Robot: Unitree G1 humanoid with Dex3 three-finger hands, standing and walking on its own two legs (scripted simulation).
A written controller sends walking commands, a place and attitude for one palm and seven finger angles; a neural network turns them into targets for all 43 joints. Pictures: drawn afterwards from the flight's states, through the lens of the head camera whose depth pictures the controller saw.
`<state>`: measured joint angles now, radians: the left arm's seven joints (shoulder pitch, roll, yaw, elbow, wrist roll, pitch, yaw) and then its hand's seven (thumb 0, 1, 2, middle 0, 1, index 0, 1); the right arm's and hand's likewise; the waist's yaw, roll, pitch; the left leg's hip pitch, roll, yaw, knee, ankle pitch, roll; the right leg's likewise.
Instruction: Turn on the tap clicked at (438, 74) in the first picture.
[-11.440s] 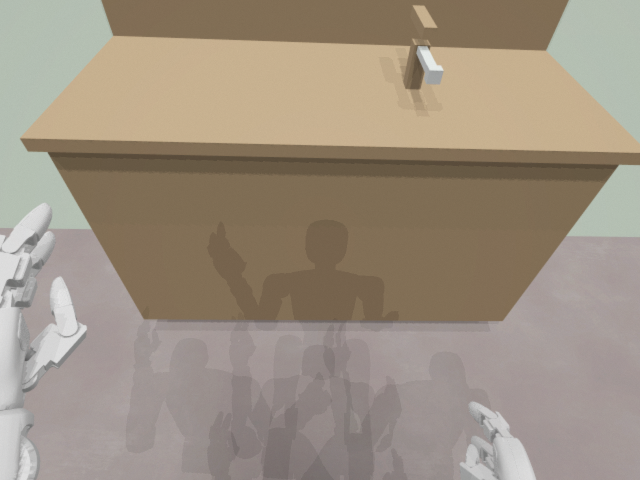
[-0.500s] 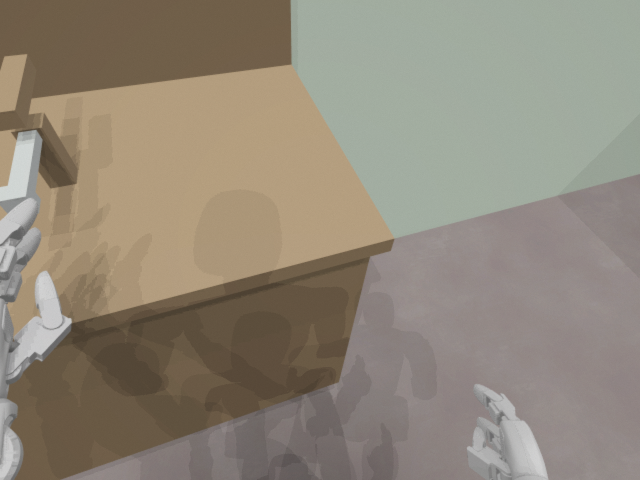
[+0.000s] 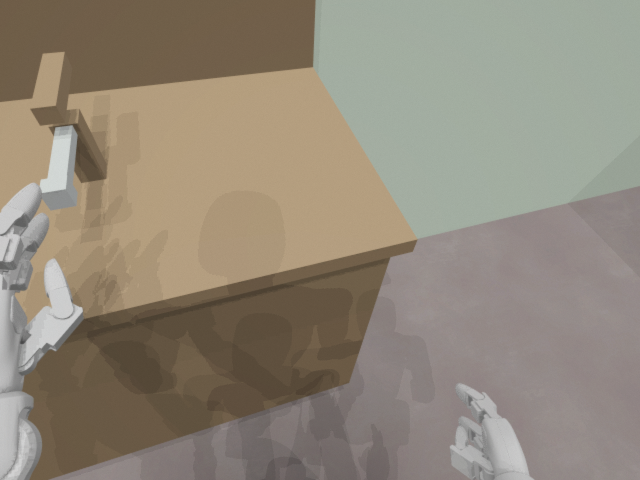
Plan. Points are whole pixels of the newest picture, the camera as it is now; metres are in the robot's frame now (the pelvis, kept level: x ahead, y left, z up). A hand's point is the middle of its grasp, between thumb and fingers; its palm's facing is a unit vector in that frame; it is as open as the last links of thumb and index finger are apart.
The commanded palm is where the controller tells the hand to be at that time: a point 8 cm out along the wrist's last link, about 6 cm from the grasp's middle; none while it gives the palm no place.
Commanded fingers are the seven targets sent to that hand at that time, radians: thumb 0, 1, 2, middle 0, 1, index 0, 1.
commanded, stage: come to a stop and stand still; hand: left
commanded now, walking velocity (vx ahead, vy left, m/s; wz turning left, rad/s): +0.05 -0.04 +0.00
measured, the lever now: (58, 193) +0.38 +0.36 +0.13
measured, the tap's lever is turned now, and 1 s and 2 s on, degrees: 0 0 0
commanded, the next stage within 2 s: look again from close up in 0.86 s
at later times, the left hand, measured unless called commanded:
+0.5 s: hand (130, 329) +0.22 +0.20 +0.14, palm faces +0.27 -0.88 -0.38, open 7.4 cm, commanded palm +0.16 +0.26 +0.17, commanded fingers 0.00 0.90 0.90 -0.20 -0.30 -0.20 -0.30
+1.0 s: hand (101, 315) +0.22 +0.23 +0.15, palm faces +0.38 -0.85 -0.36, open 7.4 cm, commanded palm +0.16 +0.26 +0.17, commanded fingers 0.00 0.90 0.90 -0.20 -0.30 -0.20 -0.30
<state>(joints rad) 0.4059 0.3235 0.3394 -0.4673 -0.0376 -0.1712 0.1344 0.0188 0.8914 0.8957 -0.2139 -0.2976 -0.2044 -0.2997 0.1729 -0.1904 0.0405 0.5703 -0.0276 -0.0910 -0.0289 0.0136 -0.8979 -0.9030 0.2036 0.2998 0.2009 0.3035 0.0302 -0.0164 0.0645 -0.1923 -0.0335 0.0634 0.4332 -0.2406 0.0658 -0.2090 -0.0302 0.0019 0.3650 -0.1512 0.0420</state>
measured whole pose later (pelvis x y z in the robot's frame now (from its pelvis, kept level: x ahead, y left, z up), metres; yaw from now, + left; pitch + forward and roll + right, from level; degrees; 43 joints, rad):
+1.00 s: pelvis +0.00 -0.02 +0.00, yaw +0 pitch -1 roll -1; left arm 0.41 0.36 0.36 -0.44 -0.04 -0.21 0.11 0.02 0.89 0.90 -0.22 -0.30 -0.21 -0.30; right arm 0.20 -0.19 0.02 0.56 0.00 -0.13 -0.02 0.01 -0.90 -0.90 0.20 0.30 0.20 0.30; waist 0.02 -0.04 0.07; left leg -0.18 0.00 0.05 0.44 -0.25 0.03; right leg -0.19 0.00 -0.02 0.38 -0.16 0.01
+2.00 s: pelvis +0.01 -0.08 -0.01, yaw +6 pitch -2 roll +0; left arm 0.26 0.35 0.32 -0.34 -0.15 0.09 0.07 0.02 0.90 0.90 -0.21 -0.30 -0.20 -0.30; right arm 0.12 -0.26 0.02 0.72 0.01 -0.14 -0.08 0.01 -0.90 -0.90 0.20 0.30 0.20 0.30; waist 0.07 0.08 -0.01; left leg -0.24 0.02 -0.07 0.59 -0.32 -0.01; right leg -0.24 0.04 -0.09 0.57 -0.30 -0.06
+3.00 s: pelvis -0.01 -0.06 -0.01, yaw +6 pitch -6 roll +0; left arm 0.38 0.24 0.27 -0.61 -0.23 0.32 0.15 0.02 0.90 0.90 -0.21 -0.30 -0.20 -0.30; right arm 0.12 -0.22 0.08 0.71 0.02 -0.19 -0.09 0.02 -0.90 -0.90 0.20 0.30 0.20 0.30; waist 0.11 0.06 -0.01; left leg -0.15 -0.02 -0.05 0.52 -0.26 -0.01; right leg -0.16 0.01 -0.07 0.52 -0.26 -0.04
